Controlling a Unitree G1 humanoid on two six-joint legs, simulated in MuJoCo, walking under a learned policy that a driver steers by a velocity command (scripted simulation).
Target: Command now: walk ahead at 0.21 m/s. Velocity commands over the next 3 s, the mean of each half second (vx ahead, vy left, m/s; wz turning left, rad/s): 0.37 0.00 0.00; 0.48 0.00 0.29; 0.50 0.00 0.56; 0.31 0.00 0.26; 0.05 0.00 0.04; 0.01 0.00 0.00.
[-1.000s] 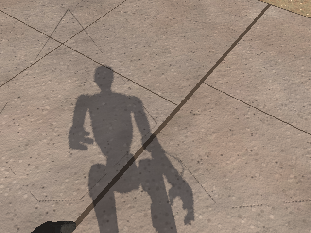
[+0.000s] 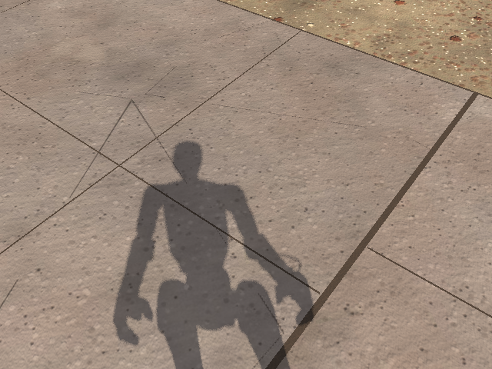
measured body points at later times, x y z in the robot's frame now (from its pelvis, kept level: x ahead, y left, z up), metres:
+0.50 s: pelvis +0.18 +0.00 +0.00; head +0.21 +0.00 +0.45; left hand +0.41 +0.22 -0.10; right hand +0.10 -0.25 -0.14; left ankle +0.03 +0.10 -0.73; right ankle +0.36 -0.14 -0.70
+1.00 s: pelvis +0.45 -0.04 +0.01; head +0.46 -0.03 +0.46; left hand +0.42 +0.23 -0.14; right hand +0.63 -0.28 -0.11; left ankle +0.60 +0.16 -0.67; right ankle +0.39 -0.13 -0.73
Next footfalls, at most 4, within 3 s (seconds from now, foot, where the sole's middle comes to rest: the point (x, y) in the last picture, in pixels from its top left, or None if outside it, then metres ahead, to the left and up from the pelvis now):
0.58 right None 0.42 -0.13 -0.77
1.18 left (213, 315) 0.69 0.15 -0.77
1.66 right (232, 218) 1.05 0.10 -0.77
2.04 left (162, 243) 0.95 0.33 -0.77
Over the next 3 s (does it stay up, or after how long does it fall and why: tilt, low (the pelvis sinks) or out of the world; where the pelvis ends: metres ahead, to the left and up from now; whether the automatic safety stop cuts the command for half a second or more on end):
stays up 0.97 0.19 0.00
